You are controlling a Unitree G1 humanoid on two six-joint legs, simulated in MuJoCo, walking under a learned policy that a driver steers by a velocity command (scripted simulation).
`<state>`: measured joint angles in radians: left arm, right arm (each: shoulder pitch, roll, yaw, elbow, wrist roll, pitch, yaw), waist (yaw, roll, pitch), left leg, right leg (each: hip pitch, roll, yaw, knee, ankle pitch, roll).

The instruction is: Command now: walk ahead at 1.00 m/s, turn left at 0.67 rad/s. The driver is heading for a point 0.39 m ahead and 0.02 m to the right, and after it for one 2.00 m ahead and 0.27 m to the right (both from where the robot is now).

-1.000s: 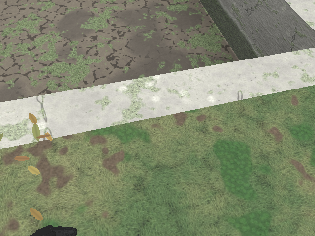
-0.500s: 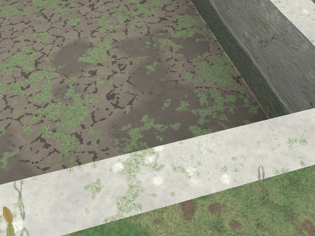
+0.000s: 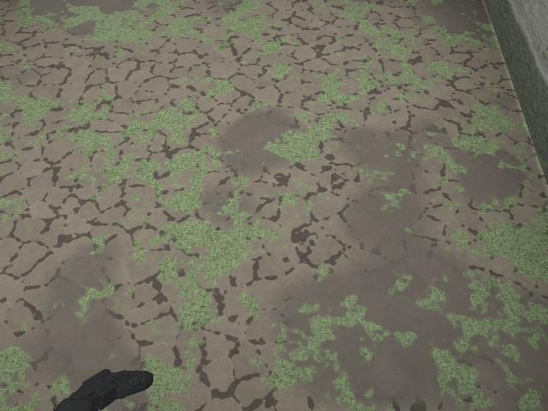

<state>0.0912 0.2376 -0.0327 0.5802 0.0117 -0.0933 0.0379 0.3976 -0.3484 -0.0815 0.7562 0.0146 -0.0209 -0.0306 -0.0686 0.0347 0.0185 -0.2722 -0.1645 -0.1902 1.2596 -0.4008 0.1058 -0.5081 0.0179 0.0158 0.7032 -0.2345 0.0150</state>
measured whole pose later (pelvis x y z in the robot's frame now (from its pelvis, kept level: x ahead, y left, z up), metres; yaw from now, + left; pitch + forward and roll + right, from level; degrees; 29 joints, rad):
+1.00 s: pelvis +0.11 -0.02 +0.00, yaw -21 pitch +1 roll -1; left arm -0.05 0.26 0.04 0.52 -0.01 0.07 0.02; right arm 0.13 -0.21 0.02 0.59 -0.03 0.02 -0.03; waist -0.05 0.01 0.03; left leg -0.46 0.05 0.03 0.78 -0.34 0.00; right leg -0.65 0.14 0.17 1.13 -0.35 0.04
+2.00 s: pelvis +0.01 +0.03 +0.01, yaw +3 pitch +1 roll -2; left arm 0.09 0.25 0.05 0.58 0.01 0.02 0.02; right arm 0.20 -0.20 0.02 0.56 -0.04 0.01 -0.01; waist 0.00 0.00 0.00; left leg -0.39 0.00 0.06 0.71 -0.35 0.06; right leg -0.71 0.09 0.15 1.20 -0.25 0.03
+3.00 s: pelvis +0.10 -0.07 +0.02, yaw -4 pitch +1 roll +0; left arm -0.01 0.27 0.01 0.55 0.04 0.07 0.02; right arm 0.17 -0.28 -0.05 0.60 0.00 0.11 0.00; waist -0.05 0.00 0.06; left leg -0.40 -0.17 -0.22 0.59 -0.18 0.02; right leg -0.36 0.07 0.06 0.63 -0.30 0.03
